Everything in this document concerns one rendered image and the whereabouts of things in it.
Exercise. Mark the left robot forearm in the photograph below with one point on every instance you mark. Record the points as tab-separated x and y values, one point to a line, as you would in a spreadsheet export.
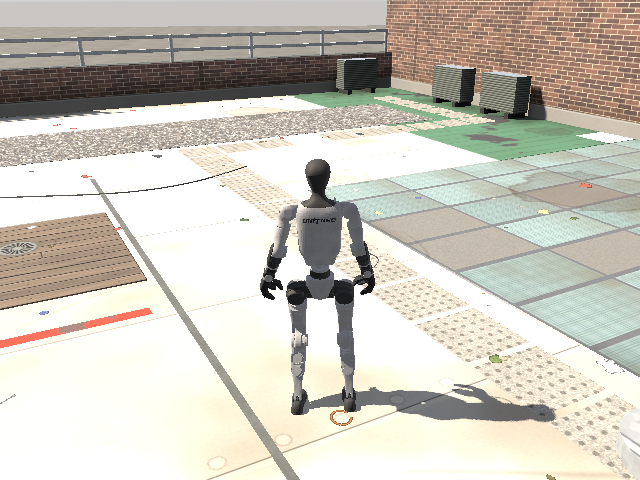
271	266

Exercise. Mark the robot left hand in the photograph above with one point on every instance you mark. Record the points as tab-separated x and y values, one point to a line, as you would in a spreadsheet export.
271	285

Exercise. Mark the left robot thigh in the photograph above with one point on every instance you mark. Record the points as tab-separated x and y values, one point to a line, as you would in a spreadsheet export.
297	302

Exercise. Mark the right robot upper arm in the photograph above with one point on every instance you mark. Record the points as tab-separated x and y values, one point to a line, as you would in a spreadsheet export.
350	211

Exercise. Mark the right robot forearm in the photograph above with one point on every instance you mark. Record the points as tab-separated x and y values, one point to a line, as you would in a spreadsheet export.
365	263

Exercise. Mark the left robot shin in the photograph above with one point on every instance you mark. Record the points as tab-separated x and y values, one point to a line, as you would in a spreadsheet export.
298	359

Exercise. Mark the left robot upper arm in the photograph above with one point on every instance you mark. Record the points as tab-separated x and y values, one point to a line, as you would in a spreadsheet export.
286	214

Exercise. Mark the robot right hand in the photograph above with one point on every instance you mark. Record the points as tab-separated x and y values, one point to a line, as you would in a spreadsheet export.
360	280

